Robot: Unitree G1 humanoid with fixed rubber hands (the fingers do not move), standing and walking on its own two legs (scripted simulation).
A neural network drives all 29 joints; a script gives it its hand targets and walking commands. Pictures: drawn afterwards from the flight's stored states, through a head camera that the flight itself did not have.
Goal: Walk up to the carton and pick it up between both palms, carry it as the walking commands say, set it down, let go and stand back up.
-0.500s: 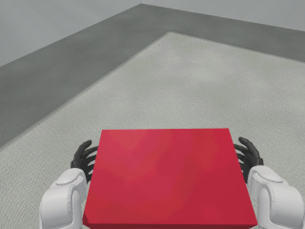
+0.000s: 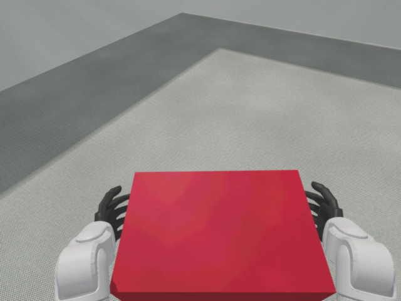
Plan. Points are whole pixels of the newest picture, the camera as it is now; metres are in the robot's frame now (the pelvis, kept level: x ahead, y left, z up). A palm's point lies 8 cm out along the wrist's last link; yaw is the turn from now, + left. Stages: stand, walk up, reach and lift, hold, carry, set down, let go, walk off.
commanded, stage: carry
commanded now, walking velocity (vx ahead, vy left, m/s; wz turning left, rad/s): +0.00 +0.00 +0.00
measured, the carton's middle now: (216, 249) +0.25 +0.00 +0.00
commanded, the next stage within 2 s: none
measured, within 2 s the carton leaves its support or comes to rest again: neither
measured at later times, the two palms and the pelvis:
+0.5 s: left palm (105, 246) +0.22 +0.18 +0.08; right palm (341, 242) +0.22 -0.20 +0.08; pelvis -0.04 -0.01 +0.01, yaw +0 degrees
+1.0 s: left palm (112, 254) +0.21 +0.17 +0.07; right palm (348, 249) +0.21 -0.22 +0.07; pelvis -0.05 -0.02 +0.00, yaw +1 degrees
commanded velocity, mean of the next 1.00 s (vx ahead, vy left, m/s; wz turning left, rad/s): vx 0.00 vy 0.00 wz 0.00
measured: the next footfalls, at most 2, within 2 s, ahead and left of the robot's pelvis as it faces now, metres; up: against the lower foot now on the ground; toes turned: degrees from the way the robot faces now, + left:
none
